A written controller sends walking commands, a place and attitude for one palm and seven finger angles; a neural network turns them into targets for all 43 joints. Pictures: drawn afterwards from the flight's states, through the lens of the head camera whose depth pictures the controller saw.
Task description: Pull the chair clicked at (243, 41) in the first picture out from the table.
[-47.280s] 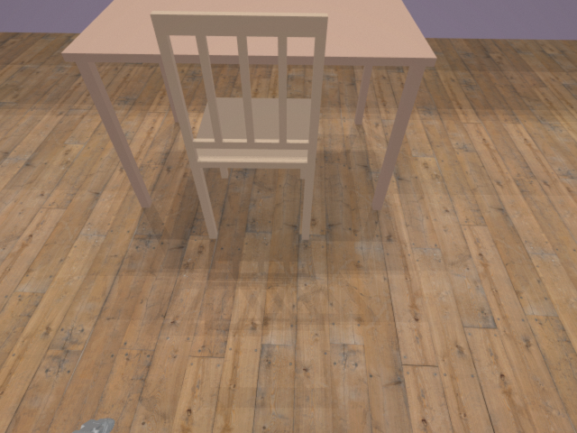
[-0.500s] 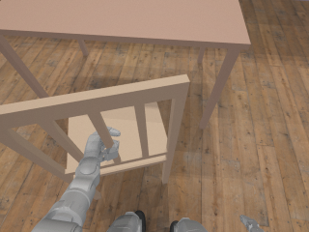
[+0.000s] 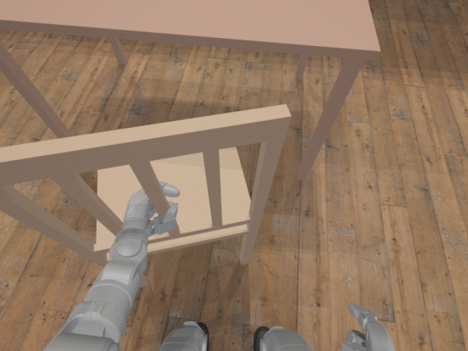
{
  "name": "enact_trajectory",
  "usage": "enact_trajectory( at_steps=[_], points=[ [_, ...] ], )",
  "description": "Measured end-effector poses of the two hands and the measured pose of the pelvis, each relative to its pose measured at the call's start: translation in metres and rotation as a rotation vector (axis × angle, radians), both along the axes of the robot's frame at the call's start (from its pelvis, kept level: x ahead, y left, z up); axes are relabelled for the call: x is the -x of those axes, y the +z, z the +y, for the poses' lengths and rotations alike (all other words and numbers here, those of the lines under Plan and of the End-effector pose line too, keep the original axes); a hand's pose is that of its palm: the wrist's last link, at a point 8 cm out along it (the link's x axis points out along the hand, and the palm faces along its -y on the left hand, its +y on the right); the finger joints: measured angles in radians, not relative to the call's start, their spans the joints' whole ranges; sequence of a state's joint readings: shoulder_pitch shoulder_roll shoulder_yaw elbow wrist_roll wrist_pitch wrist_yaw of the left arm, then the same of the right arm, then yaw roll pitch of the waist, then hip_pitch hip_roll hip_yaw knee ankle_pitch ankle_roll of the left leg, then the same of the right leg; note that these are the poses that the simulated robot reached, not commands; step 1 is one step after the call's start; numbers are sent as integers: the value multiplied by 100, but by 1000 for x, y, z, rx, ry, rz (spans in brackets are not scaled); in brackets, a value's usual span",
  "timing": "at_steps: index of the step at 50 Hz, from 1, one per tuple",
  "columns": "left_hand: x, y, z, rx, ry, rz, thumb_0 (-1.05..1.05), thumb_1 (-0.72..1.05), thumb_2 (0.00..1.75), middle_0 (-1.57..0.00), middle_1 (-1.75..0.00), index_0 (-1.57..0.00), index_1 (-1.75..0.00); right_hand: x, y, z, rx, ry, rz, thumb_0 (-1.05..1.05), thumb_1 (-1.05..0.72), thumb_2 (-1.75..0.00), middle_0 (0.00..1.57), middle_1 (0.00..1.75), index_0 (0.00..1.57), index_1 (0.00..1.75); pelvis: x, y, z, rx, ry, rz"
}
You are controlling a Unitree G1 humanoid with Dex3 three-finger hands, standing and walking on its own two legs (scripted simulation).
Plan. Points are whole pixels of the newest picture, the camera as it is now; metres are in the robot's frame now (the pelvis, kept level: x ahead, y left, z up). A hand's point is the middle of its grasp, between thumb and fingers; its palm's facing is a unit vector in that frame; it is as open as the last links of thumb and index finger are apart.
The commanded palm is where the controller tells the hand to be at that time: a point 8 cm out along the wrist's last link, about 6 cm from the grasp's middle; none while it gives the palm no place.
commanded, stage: step backward, pulling the chair out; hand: left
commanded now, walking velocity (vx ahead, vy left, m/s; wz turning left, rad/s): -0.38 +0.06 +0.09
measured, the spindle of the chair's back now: (160, 204) +0.37 +0.15 -0.06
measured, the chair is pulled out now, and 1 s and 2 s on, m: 0.32 0.49 0.68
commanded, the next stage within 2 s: stop walking, hand still on the chair in 1.40 s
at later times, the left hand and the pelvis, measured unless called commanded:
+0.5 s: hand (162, 255) +0.27 +0.14 -0.07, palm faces +0.03 -0.98 -0.18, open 5.5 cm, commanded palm +0.25 +0.19 -0.06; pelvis -0.07 -0.01 +0.00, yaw +1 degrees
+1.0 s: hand (153, 317) +0.17 +0.14 -0.07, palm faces +0.02 -0.98 -0.18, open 5.5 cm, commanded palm +0.15 +0.19 -0.05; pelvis -0.17 -0.01 +0.00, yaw +1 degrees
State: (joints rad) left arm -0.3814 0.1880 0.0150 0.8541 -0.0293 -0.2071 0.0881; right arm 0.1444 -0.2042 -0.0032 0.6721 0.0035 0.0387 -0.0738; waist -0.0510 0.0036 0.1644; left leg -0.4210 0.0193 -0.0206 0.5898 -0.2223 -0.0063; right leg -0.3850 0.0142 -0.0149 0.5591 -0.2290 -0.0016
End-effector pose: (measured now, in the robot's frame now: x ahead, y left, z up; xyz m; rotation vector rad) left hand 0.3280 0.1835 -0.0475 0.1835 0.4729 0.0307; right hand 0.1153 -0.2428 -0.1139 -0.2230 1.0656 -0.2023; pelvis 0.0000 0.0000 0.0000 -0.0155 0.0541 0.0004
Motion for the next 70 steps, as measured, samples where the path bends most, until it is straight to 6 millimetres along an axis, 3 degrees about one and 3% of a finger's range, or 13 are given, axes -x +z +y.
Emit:
enact_trajectory(
  at_steps=[5,11,16,23,28,36,41,49,53,60,65,70],
  points=[
    [16,0,-2,-8,24,-6,4,65,76,-29,-118,-50,-144,12,-4,-2,-30,-26,-15,1,-90,-90,21,30,21,30,13,-1,-9,16,12,-1],
    [36,0,-1,7,19,1,4,65,76,-27,-119,-50,-144,33,-3,-14,51,-16,24,1,-90,-90,21,30,21,30,26,-3,3,11,51,13],
    [51,1,4,16,-2,6,4,66,75,-24,-121,-50,-144,49,5,-13,85,-1,58,1,-90,-90,20,30,20,30,41,1,7,-15,41,6],
    [70,1,5,3,30,4,5,65,78,-28,-119,-50,-144,63,-4,-2,2,23,36,1,-90,-90,20,30,20,30,63,1,-6,9,19,-1],
    [86,1,0,-5,54,0,5,64,78,-30,-117,-50,-144,82,-6,-8,-25,-22,1,1,-90,-90,21,30,21,30,83,-1,-14,18,24,-8],
    [120,1,0,14,23,6,4,66,76,-26,-120,-50,-144,121,2,-24,89,-12,42,1,-90,-90,21,30,20,30,113,-2,4,-1,75,4],
    [143,1,5,28,-1,13,4,67,75,-23,-122,-50,-144,140,10,-14,101,5,59,1,-90,-90,20,30,20,30,130,3,10,-2,51,0],
    [171,2,6,5,26,3,5,64,78,-28,-120,-50,-144,162,-4,9,-23,32,29,1,-90,-90,20,30,20,30,164,1,-5,26,23,-20],
    [186,2,4,-2,38,0,5,64,78,-29,-119,-50,-144,180,-6,4,-27,-13,-5,1,-90,-90,21,30,21,30,183,-2,-6,23,25,-19],
    [218,1,6,16,3,-9,4,66,76,-26,-122,-50,-144,220,3,-10,87,-16,25,1,-90,-90,21,30,21,30,211,-4,13,-1,52,-12],
    [244,2,10,32,-4,7,5,68,75,-23,-122,-50,-144,244,11,-3,80,-1,45,1,-90,-90,20,30,20,30,230,3,15,24,33,-13],
    [267,3,11,29,12,18,5,67,76,-24,-120,-50,-144,266,5,8,3,27,50,1,-90,-90,20,30,20,30,251,6,4,37,11,-15]
  ],
)
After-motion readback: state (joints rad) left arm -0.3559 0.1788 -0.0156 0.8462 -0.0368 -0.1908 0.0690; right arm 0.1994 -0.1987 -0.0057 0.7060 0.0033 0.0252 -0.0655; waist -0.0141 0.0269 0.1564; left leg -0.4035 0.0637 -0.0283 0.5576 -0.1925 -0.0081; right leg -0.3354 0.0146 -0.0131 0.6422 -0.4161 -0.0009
